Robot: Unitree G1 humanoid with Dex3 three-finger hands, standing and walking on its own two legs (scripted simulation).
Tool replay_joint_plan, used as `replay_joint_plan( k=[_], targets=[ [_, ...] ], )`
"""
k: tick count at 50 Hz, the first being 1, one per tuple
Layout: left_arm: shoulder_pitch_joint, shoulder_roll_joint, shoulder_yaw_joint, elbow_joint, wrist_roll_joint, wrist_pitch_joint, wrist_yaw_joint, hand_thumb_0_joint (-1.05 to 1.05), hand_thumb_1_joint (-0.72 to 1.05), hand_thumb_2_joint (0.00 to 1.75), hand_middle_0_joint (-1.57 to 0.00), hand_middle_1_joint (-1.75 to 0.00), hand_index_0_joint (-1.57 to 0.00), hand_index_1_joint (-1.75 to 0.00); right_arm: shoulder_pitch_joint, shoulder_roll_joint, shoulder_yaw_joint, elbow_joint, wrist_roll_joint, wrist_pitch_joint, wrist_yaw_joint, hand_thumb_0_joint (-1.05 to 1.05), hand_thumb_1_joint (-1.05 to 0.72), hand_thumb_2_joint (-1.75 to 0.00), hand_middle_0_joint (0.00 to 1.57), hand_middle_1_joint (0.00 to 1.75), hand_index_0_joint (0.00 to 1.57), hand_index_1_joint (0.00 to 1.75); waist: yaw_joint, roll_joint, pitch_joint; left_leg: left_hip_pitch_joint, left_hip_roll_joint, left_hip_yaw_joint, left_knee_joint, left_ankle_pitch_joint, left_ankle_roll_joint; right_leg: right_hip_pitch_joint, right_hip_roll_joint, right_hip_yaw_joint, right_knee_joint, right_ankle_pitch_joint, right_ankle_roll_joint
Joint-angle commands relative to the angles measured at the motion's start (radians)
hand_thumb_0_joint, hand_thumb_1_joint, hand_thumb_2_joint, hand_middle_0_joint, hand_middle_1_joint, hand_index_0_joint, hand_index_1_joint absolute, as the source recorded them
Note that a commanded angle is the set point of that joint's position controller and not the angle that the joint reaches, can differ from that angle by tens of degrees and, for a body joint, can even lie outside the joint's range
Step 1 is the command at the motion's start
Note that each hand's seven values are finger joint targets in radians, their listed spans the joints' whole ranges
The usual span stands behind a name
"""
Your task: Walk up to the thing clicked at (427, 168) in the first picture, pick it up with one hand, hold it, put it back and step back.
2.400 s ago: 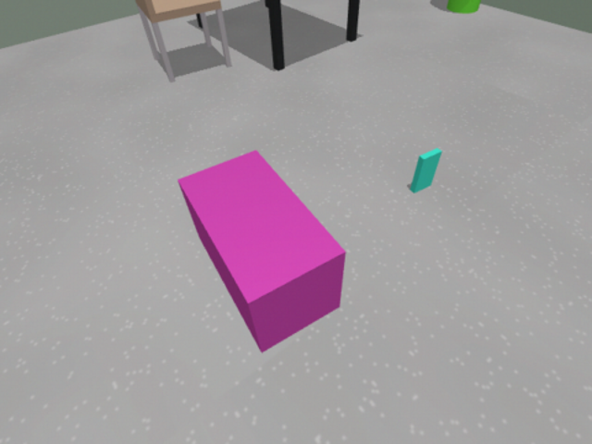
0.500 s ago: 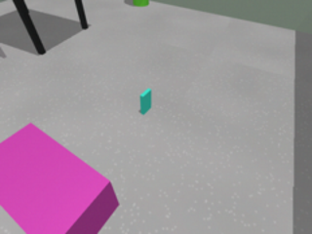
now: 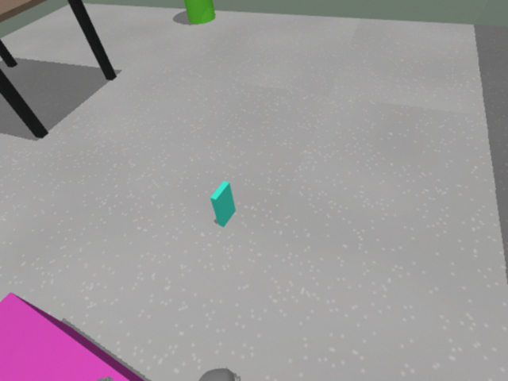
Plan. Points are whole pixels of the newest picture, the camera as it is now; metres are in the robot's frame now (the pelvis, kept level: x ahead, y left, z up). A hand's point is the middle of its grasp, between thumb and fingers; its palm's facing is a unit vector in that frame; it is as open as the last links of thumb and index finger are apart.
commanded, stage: walk up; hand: left
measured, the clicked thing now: (223, 204) +0.97 +0.24 -0.66
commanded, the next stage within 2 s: none
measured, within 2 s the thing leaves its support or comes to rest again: neither
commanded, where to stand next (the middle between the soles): +0.63 +0.04 m, yaw +0 degrees
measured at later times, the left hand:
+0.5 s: hand (128, 306) +0.30 +0.30 -0.13, palm faces -0.11 -0.92 -0.38, open 7.4 cm
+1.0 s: hand (135, 258) +0.42 +0.33 -0.15, palm faces -0.03 -0.91 -0.40, open 7.4 cm
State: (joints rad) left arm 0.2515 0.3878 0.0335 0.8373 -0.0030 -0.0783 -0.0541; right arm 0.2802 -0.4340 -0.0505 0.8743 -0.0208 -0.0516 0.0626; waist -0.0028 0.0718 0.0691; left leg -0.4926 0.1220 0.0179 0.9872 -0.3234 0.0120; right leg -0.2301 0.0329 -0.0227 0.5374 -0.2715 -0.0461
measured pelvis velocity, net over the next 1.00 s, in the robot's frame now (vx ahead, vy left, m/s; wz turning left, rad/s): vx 0.40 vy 0.04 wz -0.01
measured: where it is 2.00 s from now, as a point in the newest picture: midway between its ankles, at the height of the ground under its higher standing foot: (268, 285)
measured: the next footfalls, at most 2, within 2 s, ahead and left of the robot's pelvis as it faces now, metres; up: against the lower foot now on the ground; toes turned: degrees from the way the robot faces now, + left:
left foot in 0.18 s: +0.24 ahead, +0.16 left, +0.00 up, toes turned +6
right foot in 0.56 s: +0.38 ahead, -0.12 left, +0.00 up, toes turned -7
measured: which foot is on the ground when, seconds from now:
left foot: up 0.00-0.16, down 0.18-0.58, up 0.60-0.94, down 0.96-1.00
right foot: down 0.00-0.20, up 0.22-0.54, down 0.56-0.98, up 1.00-1.00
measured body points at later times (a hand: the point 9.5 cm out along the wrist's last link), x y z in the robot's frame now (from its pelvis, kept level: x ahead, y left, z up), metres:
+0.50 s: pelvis +0.21 +0.03 +0.00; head +0.22 +0.02 +0.45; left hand +0.30 +0.35 -0.10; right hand +0.24 -0.30 -0.11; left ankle +0.20 +0.16 -0.73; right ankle +0.31 -0.12 -0.71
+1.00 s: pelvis +0.40 +0.04 -0.02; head +0.40 +0.05 +0.43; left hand +0.42 +0.38 -0.13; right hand +0.48 -0.29 -0.11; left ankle +0.49 +0.16 -0.73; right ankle +0.34 -0.11 -0.72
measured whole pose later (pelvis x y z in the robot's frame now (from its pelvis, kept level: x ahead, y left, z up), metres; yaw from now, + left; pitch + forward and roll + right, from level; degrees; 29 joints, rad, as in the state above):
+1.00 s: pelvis +0.40 +0.04 -0.02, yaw +0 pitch -2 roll +0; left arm 0.37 0.44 0.05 0.89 0.02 -0.06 -0.03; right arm 0.27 -0.44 -0.08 0.87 -0.03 -0.06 0.09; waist 0.02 -0.01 0.05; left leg -0.40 0.06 0.07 0.65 -0.20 0.01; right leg -0.22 -0.10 -0.05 0.76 -0.45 -0.01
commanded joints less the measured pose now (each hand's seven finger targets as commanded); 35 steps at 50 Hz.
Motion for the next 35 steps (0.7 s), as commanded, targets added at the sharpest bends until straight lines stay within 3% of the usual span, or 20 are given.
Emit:
replay_joint_plan(
  k=[1, 4, 6, 8, 9, 10, 11, 12, 14, 16, 18, 21, 25, 27, 28, 29, 30, 31, 33, 35],
  targets=[
    [0.026, 0.305, 0.1, -0.081, 0.009, -0.042, 0.018, 0.0, 0.9, 0.9, -0.2, -0.3, -0.2, -0.3, -0.013, -0.181, -0.066, -0.078, -0.006, -0.023, 0.004, 0.0, -0.9, -0.9, 0.2, 0.3, 0.2, 0.3, 0.034, -0.197, 0.004, -0.017, 0.027, -0.002, -0.184, 0.079, -0.017, -0.044, -0.266, 0.251, -0.266, -0.017, -0.196],
    [0.033, 0.311, 0.094, -0.082, 0.009, -0.042, 0.016, 0.0, 0.9, 0.9, -0.2, -0.3, -0.2, -0.3, -0.067, -0.165, -0.069, -0.098, -0.005, -0.039, 0.011, 0.0, -0.9, -0.9, 0.2, 0.3, 0.2, 0.3, 0.039, -0.197, 0.001, 0.069, -0.004, 0.032, -0.313, 0.13, -0.009, -0.058, -0.251, 0.215, -0.23, 0.007, -0.171],
    [0.023, 0.314, 0.09, -0.078, 0.008, -0.037, 0.016, 0.0, 0.9, 0.9, -0.2, -0.3, -0.2, -0.3, -0.049, -0.164, -0.077, -0.089, -0.003, -0.048, 0.013, 0.0, -0.9, -0.9, 0.2, 0.3, 0.2, 0.3, 0.008, -0.166, -0.018, 0.186, -0.037, 0.066, -0.385, 0.153, 0.005, -0.088, -0.242, 0.179, -0.176, 0.058, -0.147],
    [0.034, 0.272, 0.068, -0.081, 0.012, -0.035, 0.019, 0.0, 0.9, 0.9, -0.2, -0.3, -0.2, -0.3, 0.095, -0.2, -0.098, -0.046, -0.007, -0.058, -0.001, 0.0, -0.9, -0.9, 0.2, 0.3, 0.2, 0.3, -0.076, -0.063, -0.101, 0.459, -0.092, 0.077, -0.454, 0.126, 0.033, -0.158, -0.177, 0.116, 0.078, 0.209, -0.097],
    [0.071, 0.214, 0.047, -0.084, 0.002, -0.036, 0.021, 0.0, 0.9, 0.9, -0.2, -0.3, -0.2, -0.3, 0.198, -0.265, -0.122, -0.026, -0.018, -0.065, -0.012, 0.0, -0.9, -0.9, 0.2, 0.3, 0.2, 0.3, -0.12, 0.127, -0.164, 0.613, 0.042, -0.12, -0.546, -0.019, 0.092, -0.278, -0.087, 0.033, 0.369, 0.185, -0.05],
    [0.11, 0.163, 0.035, -0.086, -0.011, -0.033, 0.025, 0.0, 0.9, 0.9, -0.2, -0.3, -0.2, -0.3, 0.223, -0.325, -0.133, -0.052, -0.023, -0.069, -0.02, 0.0, -0.9, -0.9, 0.2, 0.3, 0.2, 0.3, -0.108, 0.233, -0.177, 0.705, 0.292, -0.559, -0.701, -0.178, 0.184, -0.493, 0.041, 0.026, 0.565, -0.21, -0.002],
    [0.09, 0.271, 0.054, -0.067, 0.0, -0.026, 0.042, 0.0, 0.9, 0.9, -0.2, -0.3, -0.2, -0.3, 0.19, -0.345, -0.138, -0.063, 0.016, -0.061, -0.02, 0.0, -0.9, -0.9, 0.2, 0.3, 0.2, 0.3, -0.107, 0.105, -0.167, 0.624, 0.352, -0.636, -0.719, -0.197, 0.254, -0.491, -0.011, 0.118, 0.66, -0.252, -0.012],
    [0.071, 0.292, 0.052, -0.051, 0.001, -0.025, 0.043, 0.0, 0.9, 0.9, -0.2, -0.3, -0.2, -0.3, 0.136, -0.31, -0.127, -0.07, 0.026, -0.055, -0.024, 0.0, -0.9, -0.9, 0.2, 0.3, 0.2, 0.3, -0.08, 0.027, -0.096, 0.542, 0.319, -0.53, -0.717, -0.125, 0.255, -0.495, -0.042, 0.144, 0.692, -0.199, -0.008],
    [0.103, 0.273, 0.059, -0.014, -0.006, -0.024, 0.037, 0.0, 0.9, 0.9, -0.2, -0.3, -0.2, -0.3, 0.073, -0.252, -0.097, -0.095, 0.026, -0.053, -0.03, 0.0, -0.9, -0.9, 0.2, 0.3, 0.2, 0.3, -0.039, 0.04, -0.05, 0.456, 0.242, -0.318, -0.7, 0.071, 0.225, -0.446, -0.098, 0.124, 0.617, -0.133, -0.001],
    [0.131, 0.251, 0.058, 0.01, -0.001, -0.016, 0.021, 0.0, 0.9, 0.9, -0.2, -0.3, -0.2, -0.3, 0.03, -0.236, -0.084, -0.099, 0.023, -0.054, -0.028, 0.0, -0.9, -0.9, 0.2, 0.3, 0.2, 0.3, -0.011, 0.072, -0.036, 0.332, 0.183, -0.155, -0.695, 0.147, 0.203, -0.336, -0.128, 0.069, 0.474, -0.099, 0.022],
    [0.091, 0.229, 0.06, -0.004, 0.004, -0.009, 0.004, 0.0, 0.9, 0.9, -0.2, -0.3, -0.2, -0.3, 0.026, -0.243, -0.084, -0.107, 0.012, -0.053, -0.024, 0.0, -0.9, -0.9, 0.2, 0.3, 0.2, 0.3, -0.016, 0.107, -0.013, 0.3, 0.154, -0.103, -0.719, 0.097, 0.216, -0.309, -0.132, 0.029, 0.361, -0.078, 0.038],
    [0.044, 0.225, 0.071, -0.018, 0.01, -0.007, -0.011, 0.0, 0.9, 0.9, -0.2, -0.3, -0.2, -0.3, 0.019, -0.268, -0.085, -0.118, 0.013, -0.054, -0.017, 0.0, -0.9, -0.9, 0.2, 0.3, 0.2, 0.3, -0.015, 0.108, -0.007, 0.256, 0.17, -0.111, -0.738, -0.034, 0.226, -0.25, -0.138, 0.005, 0.222, -0.009, 0.034],
    [0.084, 0.223, 0.086, 0.016, 0.015, -0.012, -0.01, 0.0, 0.9, 0.9, -0.2, -0.3, -0.2, -0.3, -0.042, -0.262, -0.082, -0.134, 0.02, -0.041, -0.009, 0.0, -0.9, -0.9, 0.2, 0.3, 0.2, 0.3, 0.04, 0.05, -0.032, 0.156, 0.125, -0.043, -0.618, -0.092, 0.171, -0.033, -0.084, -0.059, 0.074, 0.116, 0.025],
    [0.151, 0.253, 0.105, 0.039, 0.024, -0.022, 0.004, 0.0, 0.9, 0.9, -0.2, -0.3, -0.2, -0.3, -0.022, -0.205, -0.06, -0.139, 0.016, -0.031, -0.008, 0.0, -0.9, -0.9, 0.2, 0.3, 0.2, 0.3, 0.079, -0.057, -0.073, 0.052, 0.063, 0.02, -0.413, -0.077, 0.127, 0.172, -0.045, -0.068, 0.033, 0.061, 0.013],
    [0.218, 0.308, 0.127, 0.044, 0.027, -0.032, 0.017, 0.0, 0.9, 0.9, -0.2, -0.3, -0.2, -0.3, 0.01, -0.15, -0.039, -0.143, 0.017, -0.031, -0.01, 0.0, -0.9, -0.9, 0.2, 0.3, 0.2, 0.3, 0.122, -0.253, -0.099, -0.068, -0.017, 0.091, -0.14, -0.062, 0.086, 0.29, -0.142, 0.124, -0.094, -0.159, -0.032],
    [0.247, 0.395, 0.138, 0.021, 0.025, -0.045, 0.032, 0.0, 0.9, 0.9, -0.2, -0.3, -0.2, -0.3, 0.034, -0.095, -0.018, -0.158, 0.019, -0.026, -0.011, 0.0, -0.9, -0.9, 0.2, 0.3, 0.2, 0.3, 0.115, -0.407, -0.083, -0.249, -0.136, 0.07, 0.128, -0.207, 0.03, 0.307, -0.418, 0.614, -0.299, -0.293, -0.128],
    [0.205, 0.406, 0.129, 0.005, 0.011, -0.042, 0.03, 0.0, 0.9, 0.9, -0.2, -0.3, -0.2, -0.3, -0.001, -0.203, -0.048, -0.138, 0.015, -0.012, -0.026, 0.0, -0.9, -0.9, 0.2, 0.3, 0.2, 0.3, 0.112, -0.261, -0.045, -0.234, -0.093, -0.057, 0.182, -0.243, 0.027, 0.203, -0.49, 0.711, -0.316, -0.336, -0.217],
    [0.146, 0.383, 0.124, -0.015, 0.003, -0.04, 0.033, 0.0, 0.9, 0.9, -0.2, -0.3, -0.2, -0.3, -0.007, -0.228, -0.055, -0.123, 0.023, -0.011, -0.026, 0.0, -0.9, -0.9, 0.2, 0.3, 0.2, 0.3, 0.087, -0.179, -0.008, -0.234, -0.053, -0.109, 0.196, -0.179, 0.029, 0.155, -0.468, 0.619, -0.304, -0.302, -0.24],
    [0.085, 0.33, 0.108, -0.024, 0.001, -0.04, 0.04, 0.0, 0.9, 0.9, -0.2, -0.3, -0.2, -0.3, 0.042, -0.215, -0.053, -0.082, 0.031, -0.013, -0.023, 0.0, -0.9, -0.9, 0.2, 0.3, 0.2, 0.3, 0.046, -0.19, -0.006, -0.196, -0.027, -0.113, 0.122, -0.093, 0.025, 0.13, -0.368, 0.409, -0.277, -0.157, -0.193],
    [0.047, 0.313, 0.102, -0.033, 0.004, -0.04, 0.039, 0.0, 0.9, 0.9, -0.2, -0.3, -0.2, -0.3, 0.098, -0.203, -0.057, -0.047, 0.019, -0.009, -0.013, 0.0, -0.9, -0.9, 0.2, 0.3, 0.2, 0.3, 0.016, -0.238, -0.005, -0.09, -0.016, -0.076, 0.027, -0.035, 0.004, 0.025, -0.319, 0.256, -0.266, -0.068, -0.177]
  ],
)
